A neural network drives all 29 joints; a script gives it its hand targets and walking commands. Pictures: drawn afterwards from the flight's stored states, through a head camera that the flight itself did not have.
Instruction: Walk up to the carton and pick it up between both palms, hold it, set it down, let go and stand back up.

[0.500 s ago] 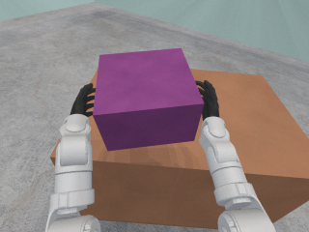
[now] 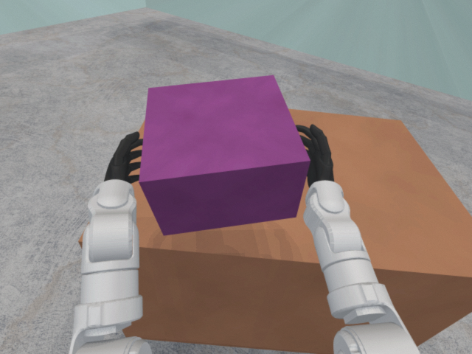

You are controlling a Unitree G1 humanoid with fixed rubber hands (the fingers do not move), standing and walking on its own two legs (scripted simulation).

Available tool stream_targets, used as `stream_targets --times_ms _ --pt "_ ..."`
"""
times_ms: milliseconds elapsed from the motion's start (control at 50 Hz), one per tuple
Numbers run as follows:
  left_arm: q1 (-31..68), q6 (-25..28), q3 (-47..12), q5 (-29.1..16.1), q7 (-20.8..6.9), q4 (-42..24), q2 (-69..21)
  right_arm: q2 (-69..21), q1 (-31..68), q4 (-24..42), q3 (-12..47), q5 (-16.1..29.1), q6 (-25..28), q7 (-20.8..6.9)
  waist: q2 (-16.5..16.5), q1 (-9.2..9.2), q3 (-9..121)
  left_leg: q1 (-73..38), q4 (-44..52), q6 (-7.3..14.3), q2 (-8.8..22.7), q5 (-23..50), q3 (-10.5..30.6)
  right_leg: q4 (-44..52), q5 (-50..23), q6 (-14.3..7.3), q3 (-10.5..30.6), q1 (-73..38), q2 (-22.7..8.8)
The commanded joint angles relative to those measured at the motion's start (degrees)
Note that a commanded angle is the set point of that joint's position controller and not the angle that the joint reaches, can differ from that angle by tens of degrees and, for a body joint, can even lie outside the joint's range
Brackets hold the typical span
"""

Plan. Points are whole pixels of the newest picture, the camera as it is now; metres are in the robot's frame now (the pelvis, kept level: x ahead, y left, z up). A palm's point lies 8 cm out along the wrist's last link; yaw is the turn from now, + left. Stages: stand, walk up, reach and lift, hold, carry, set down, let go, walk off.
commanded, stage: hold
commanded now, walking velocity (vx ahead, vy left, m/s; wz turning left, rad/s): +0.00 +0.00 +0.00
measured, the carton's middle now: (221, 151) +0.42 +0.00 +0.17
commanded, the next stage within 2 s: set down in 0.68 s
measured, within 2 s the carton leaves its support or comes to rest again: neither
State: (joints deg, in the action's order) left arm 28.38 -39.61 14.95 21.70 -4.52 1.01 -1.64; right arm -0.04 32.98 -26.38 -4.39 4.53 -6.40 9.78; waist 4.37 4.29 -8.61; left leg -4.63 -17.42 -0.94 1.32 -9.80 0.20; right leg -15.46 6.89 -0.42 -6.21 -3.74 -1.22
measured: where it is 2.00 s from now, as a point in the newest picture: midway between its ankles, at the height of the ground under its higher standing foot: outside the picture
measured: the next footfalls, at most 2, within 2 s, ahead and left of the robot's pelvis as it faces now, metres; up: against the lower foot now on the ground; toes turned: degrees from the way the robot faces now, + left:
none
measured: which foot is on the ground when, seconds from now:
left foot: down 0.00-1.00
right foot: down 0.00-1.00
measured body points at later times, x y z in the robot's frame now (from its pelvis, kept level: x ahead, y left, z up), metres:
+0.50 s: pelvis +0.00 -0.01 +0.00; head -0.03 +0.02 +0.45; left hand +0.37 +0.16 +0.16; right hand +0.37 -0.16 +0.18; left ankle +0.02 +0.13 -0.75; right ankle +0.04 -0.11 -0.75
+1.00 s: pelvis +0.01 +0.00 +0.00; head -0.03 +0.03 +0.45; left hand +0.37 +0.16 +0.15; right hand +0.37 -0.15 +0.20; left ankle +0.02 +0.13 -0.75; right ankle +0.04 -0.11 -0.75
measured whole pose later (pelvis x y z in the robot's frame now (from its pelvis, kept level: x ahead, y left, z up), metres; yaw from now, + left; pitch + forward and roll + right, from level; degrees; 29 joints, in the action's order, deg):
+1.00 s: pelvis +0.01 +0.00 +0.00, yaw +0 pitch -10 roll +0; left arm 26.8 -32.0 14.6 19.5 -2.9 8.2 -2.0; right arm -2.1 31.6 -24.2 -6.8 0.9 -2.1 8.9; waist 3.3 4.2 -5.1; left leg -3.0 -17.2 -0.6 0.9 -10.0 -0.5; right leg -16.2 7.5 0.0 -5.9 -1.6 -1.7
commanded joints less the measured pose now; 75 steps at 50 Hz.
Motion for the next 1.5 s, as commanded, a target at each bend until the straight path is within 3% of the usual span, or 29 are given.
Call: stream_targets --times_ms 0,60,120,180,260,340,500,540,620,640,660,680,720,860,1040,1080,1180,1240,1340,1380,1480 --pt "34.5 5.0 -22.0 -9.0 -8.5 -9.0 -21.4 -19.9 33.4 12.6 20.1 2.1 2.1 -8.8 -4.6 1.33 23.7 1.7 2.3 -0.4 -3.0 14.7 -4.1 0.6 -7.2 1.1 -1.2 -10.0 2.9" --pt "35.5 5.5 -22.9 -9.3 -8.1 -9.9 -21.5 -20.0 33.8 13.1 20.4 2.3 2.4 -9.0 -5.6 1.44 24.8 0.5 1.9 -0.8 -2.9 15.7 -4.0 0.4 -7.3 1.0 -1.5 -8.7 3.0" --pt "35.4 5.7 -22.5 -9.2 -7.9 -9.6 -21.6 -20.0 35.1 13.9 20.9 2.5 2.7 -9.2 -5.1 0.3 24.9 1.3 1.9 -0.3 -2.8 15.7 -4.1 0.3 -6.7 0.9 -1.5 -8.8 3.2" --pt "35.7 5.9 -22.8 -9.7 -7.7 -9.4 -21.8 -20.6 35.3 14.2 21.1 2.2 2.8 -9.1 -4.5 0.5 25.2 1.6 1.9 0.0 -2.9 14.6 -4.1 0.4 -7.2 1.1 -1.2 -8.6 3.0" --pt "36.8 5.8 -22.4 -9.3 -7.4 -8.6 -22.1 -20.5 35.6 12.0 20.1 1.6 2.8 -9.5 -4.9 0.2 24.1 2.6 3.1 0.2 -2.6 12.0 -4.2 0.6 -4.1 0.8 -1.2 -8.2 2.9" --pt "35.3 5.0 -20.7 -8.6 -7.9 -6.6 -21.6 -20.7 36.7 12.5 20.3 1.6 2.7 -9.3 -3.1 -0.82 23.3 3.3 3.3 1.1 -2.9 10.7 -4.6 1.0 -4.3 1.1 -0.7 -9.0 2.6" --pt "37.6 5.6 -20.3 -8.9 -8.6 -7.1 -20.5 -21.9 35.7 11.0 19.9 1.0 2.3 -8.4 -3.0 0.84 24.5 3.1 3.1 1.4 -3.7 9.4 -4.7 0.9 -6.8 2.1 -0.5 -9.8 1.7" --pt "36.9 5.7 -21.6 -9.1 -8.5 -9.0 -21.3 -22.2 34.5 12.5 20.8 1.7 2.5 -8.2 -4.5 1.05 26.1 1.8 2.0 0.5 -3.7 13.8 -4.4 0.3 -10.1 1.9 -0.6 -10.5 2.0" --pt "36.2 5.6 -21.0 -8.5 -8.8 -7.7 -21.0 -21.1 33.8 11.7 19.7 1.1 2.3 -8.2 -4.5 1.73 24.5 1.8 2.4 0.3 -3.4 12.0 -4.3 0.8 -7.6 1.7 -1.0 -9.5 2.0" --pt "36.4 5.4 -20.4 -8.1 -8.8 -6.4 -20.7 -20.8 34.6 11.0 19.3 1.0 2.4 -8.5 -5.0 1.12 23.4 2.5 2.8 0.4 -3.4 10.3 -4.4 1.1 -5.6 1.6 -1.1 -8.9 1.9" --pt "36.5 5.5 -20.8 -8.2 -8.8 -6.7 -21.3 -20.4 33.9 10.7 18.5 0.5 2.5 -8.7 -5.3 1.98 22.6 2.7 3.3 0.3 -3.1 9.8 -4.3 1.0 -4.8 1.4 -1.4 -8.5 2.1" --pt "31.8 5.1 -22.7 -8.7 -8.8 -3.7 -21.8 -22.4 33.2 13.4 21.1 1.8 2.4 -8.1 -4.8 1.02 22.9 2.6 2.7 0.4 -3.5 9.8 -4.5 1.2 -5.8 1.8 -0.9 -9.5 1.9" --pt "34.1 6.0 -23.7 -9.8 -8.2 -5.1 -22.7 -22.9 34.7 14.3 21.6 2.7 2.1 -7.7 -5.6 0.62 23.6 4.0 2.8 0.2 -3.5 9.4 -4.2 0.7 -4.6 1.8 -0.9 -8.3 2.3" --pt "37.6 10.8 -25.8 -11.4 -7.1 -6.2 -25.0 -24.9 36.6 16.9 22.1 1.0 4.8 -8.5 -4.3 0.43 28.7 2.0 2.1 -0.1 -3.3 10.9 -3.8 0.3 -6.0 2.1 -1.2 -6.7 2.5" --pt "32.3 17.4 -19.0 -5.7 -8.3 5.1 -25.1 -22.4 27.9 2.0 11.2 -9.2 12.1 -10.4 -5.2 -0.37 16.1 5.6 7.3 -0.2 -2.0 -2.0 -4.8 2.5 5.2 1.3 -2.3 -4.3 1.6" --pt "30.8 18.6 -18.4 -5.1 -8.1 7.2 -25.3 -22.1 27.3 0.2 10.3 -10.1 13.8 -10.4 -5.3 -0.6 14.5 5.1 7.0 -0.4 -2.0 -0.2 -5.1 2.7 3.7 1.3 -2.5 -4.2 1.6" --pt "33.9 24.1 -25.5 -7.7 -5.7 2.9 -28.6 -24.1 29.2 2.3 14.6 -8.5 19.5 -9.8 -6.2 0.27 24.7 -2.8 1.2 -3.1 -1.9 19.5 -4.3 1.3 -10.8 1.4 -3.1 -6.0 2.9" --pt "35.8 26.5 -28.9 -9.0 -4.2 1.8 -29.8 -25.2 29.9 3.2 17.1 -7.4 20.7 -9.3 -6.0 1.09 28.9 -4.1 -0.8 -3.9 -2.0 26.0 -3.4 0.3 -18.2 1.9 -2.6 -7.7 3.0" --pt "34.1 27.5 -31.0 -10.4 -3.1 0.2 -30.1 -26.5 29.0 7.0 22.2 -5.4 20.6 -8.3 -4.4 0.53 33.7 -0.8 -1.6 -3.1 -2.8 28.5 -2.8 -1.4 -27.6 2.7 -1.0 -12.0 2.6" --pt "30.0 26.9 -28.6 -9.4 -3.4 -1.5 -28.1 -25.8 25.6 6.4 23.6 -5.0 19.5 -7.6 -3.6 0.39 31.0 3.1 -1.0 -1.9 -3.4 27.4 -2.3 -3.5 -33.8 3.2 -0.2 -16.0 2.1" --pt "25.2 24.1 -24.6 -7.4 -4.9 0.5 -25.2 -23.8 22.1 4.9 22.3 -4.8 18.5 -6.9 -2.9 0.07 26.8 5.7 0.8 -1.2 -3.1 22.5 -2.8 -3.4 -33.6 3.2 -0.1 -17.2 1.6"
